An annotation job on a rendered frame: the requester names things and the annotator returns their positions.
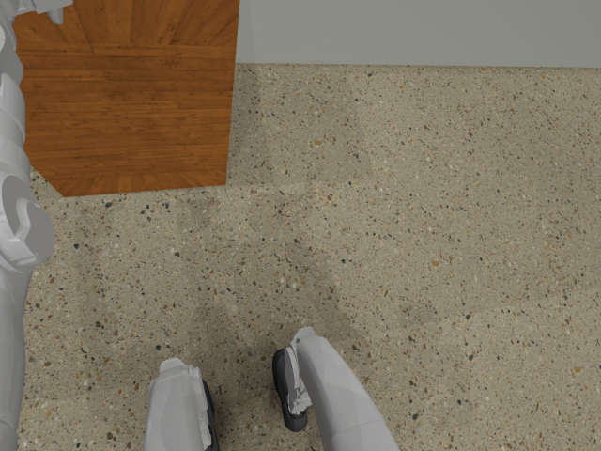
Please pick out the robot right thigh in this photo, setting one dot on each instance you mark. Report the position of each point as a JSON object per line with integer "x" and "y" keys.
{"x": 347, "y": 417}

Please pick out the robot left thigh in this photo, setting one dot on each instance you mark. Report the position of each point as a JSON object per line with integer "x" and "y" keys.
{"x": 176, "y": 399}

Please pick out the cabinet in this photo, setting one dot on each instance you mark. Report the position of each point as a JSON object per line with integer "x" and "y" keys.
{"x": 129, "y": 95}

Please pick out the left robot forearm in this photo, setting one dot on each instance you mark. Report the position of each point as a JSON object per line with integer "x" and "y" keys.
{"x": 13, "y": 159}

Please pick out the left robot hand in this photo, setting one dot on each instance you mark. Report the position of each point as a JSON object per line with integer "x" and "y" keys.
{"x": 53, "y": 8}

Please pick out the left robot upper arm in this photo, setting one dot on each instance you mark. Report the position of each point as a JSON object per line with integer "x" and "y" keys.
{"x": 26, "y": 240}

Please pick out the robot thigh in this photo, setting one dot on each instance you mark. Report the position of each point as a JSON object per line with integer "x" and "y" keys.
{"x": 176, "y": 399}
{"x": 347, "y": 417}

